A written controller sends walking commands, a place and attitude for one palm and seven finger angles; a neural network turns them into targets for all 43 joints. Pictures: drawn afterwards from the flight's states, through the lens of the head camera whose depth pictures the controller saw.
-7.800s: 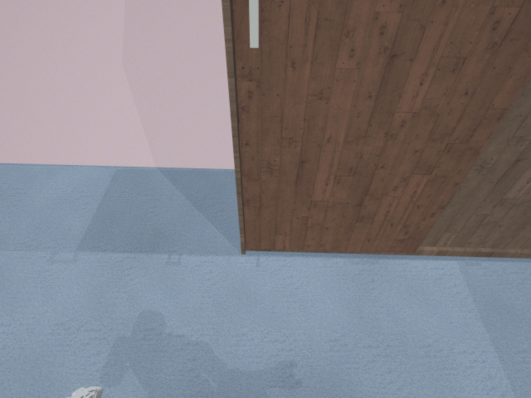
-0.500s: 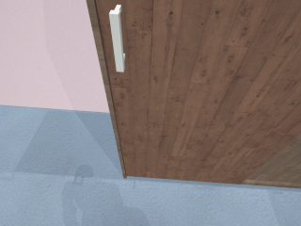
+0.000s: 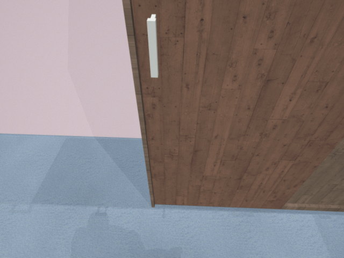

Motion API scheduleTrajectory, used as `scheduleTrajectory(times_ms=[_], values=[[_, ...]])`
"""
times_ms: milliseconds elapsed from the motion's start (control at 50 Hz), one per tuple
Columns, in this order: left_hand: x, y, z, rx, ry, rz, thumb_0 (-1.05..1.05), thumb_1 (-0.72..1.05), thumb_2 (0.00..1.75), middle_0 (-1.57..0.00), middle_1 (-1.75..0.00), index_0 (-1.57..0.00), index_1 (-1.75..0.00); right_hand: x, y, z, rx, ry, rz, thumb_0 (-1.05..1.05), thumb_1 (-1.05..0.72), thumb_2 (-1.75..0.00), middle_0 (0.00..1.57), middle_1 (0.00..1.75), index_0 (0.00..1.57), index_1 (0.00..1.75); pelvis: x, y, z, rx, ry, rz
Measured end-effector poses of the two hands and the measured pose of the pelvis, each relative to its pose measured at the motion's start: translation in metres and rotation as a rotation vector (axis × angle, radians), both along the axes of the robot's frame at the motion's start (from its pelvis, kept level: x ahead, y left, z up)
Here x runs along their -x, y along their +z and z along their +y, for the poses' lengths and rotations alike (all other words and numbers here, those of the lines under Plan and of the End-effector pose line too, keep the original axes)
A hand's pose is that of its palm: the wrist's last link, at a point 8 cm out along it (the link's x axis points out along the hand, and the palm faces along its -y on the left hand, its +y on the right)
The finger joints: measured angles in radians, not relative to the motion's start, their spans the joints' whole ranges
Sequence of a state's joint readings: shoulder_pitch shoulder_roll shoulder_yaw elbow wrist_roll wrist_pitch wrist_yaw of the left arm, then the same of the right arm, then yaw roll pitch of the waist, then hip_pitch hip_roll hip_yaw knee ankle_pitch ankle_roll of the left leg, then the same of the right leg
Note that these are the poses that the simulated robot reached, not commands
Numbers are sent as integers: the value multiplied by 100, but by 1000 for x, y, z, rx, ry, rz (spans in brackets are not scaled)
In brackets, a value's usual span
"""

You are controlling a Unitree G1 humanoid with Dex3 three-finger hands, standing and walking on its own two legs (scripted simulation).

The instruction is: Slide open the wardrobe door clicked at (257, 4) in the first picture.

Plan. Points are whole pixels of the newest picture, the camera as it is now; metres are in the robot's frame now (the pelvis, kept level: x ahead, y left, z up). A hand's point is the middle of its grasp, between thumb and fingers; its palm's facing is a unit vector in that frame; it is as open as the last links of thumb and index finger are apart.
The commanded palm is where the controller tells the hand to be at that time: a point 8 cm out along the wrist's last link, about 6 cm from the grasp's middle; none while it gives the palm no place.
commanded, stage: come to a stop and stand still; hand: left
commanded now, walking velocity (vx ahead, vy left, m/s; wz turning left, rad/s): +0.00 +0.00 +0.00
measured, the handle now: (154, 46) +0.55 +0.08 +0.25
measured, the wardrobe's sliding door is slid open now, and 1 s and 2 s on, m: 0.00 0.00 0.00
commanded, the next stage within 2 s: look again from close up in 1.18 s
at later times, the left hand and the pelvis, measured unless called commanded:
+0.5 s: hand out of the picture -0.07 +0.16 -0.17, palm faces +0.05 -0.98 -0.17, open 7.4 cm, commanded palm none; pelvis -0.02 +0.00 +0.00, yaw +2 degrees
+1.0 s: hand out of the picture +0.00 +0.15 -0.17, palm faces +0.05 -0.98 -0.18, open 7.4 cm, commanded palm none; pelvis +0.00 -0.02 +0.01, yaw +2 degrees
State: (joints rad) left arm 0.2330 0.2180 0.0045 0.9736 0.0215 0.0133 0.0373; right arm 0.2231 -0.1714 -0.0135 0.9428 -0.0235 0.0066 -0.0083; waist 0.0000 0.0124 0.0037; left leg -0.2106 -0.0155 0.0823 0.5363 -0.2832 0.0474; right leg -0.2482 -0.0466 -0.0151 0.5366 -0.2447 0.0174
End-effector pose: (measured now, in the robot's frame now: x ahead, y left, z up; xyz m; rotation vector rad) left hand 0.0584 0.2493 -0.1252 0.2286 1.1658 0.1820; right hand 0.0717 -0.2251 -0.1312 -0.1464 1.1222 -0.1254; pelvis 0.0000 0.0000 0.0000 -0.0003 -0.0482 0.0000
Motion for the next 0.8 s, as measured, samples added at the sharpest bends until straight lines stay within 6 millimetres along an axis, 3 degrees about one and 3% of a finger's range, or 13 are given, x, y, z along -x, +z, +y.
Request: scheduleTrajectory(times_ms=[100, 280, 420, 560, 800], values=[[24, 2, 2, 8, 3, 14, 0, 90, 90, -20, -30, -20, -30, 28, -2, 0, 3, 5, 42, 0, -92, -90, 20, 30, 20, 30, 14, 1, 5, 1, 11, 11], [92, -10, -10, 59, 58, 163, 0, 90, 90, -20, -30, -20, -30, 86, -6, -4, 21, -10, 192, 1, -91, -90, 20, 29, 20, 30, 24, 3, 7, 2, 26, 21], [126, -16, -27, 99, 84, 255, 0, 90, 90, -20, -30, -20, -30, 110, -7, -1, 14, -26, 265, 1, -91, -90, 20, 29, 20, 30, 25, 3, 5, -1, 30, 21], [127, -18, -40, 120, 90, 266, 0, 90, 90, -20, -30, -20, -30, 108, -9, 7, -9, -28, 269, 1, -91, -90, 20, 29, 20, 30, 22, 3, 1, -2, 30, 22], [90, -16, -51, 118, 77, 195, 0, 90, 90, -20, -30, -20, -30, 83, -10, 5, -26, -22, 233, 1, -92, -90, 20, 29, 20, 30, 12, 5, -8, -4, 30, 28]])
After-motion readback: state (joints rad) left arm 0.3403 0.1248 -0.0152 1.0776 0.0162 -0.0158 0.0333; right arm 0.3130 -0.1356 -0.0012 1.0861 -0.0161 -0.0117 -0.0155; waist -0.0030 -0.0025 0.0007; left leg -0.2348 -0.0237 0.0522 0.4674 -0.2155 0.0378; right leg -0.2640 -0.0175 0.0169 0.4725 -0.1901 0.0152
